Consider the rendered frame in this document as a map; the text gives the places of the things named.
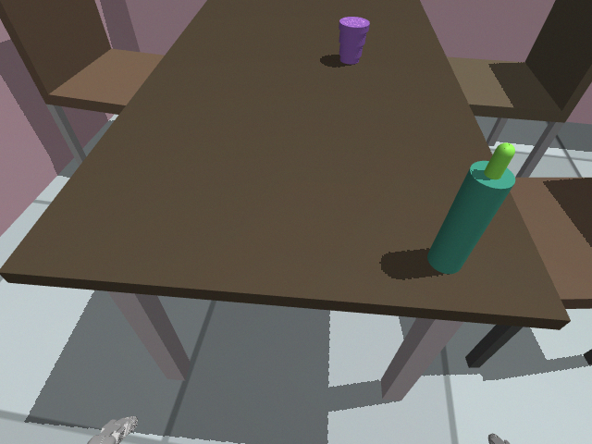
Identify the chair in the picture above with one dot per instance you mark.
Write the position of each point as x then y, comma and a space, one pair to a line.
558, 215
546, 87
64, 46

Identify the left robot hand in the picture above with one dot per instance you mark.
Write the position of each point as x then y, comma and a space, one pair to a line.
114, 431

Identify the table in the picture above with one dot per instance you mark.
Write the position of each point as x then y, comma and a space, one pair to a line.
254, 166

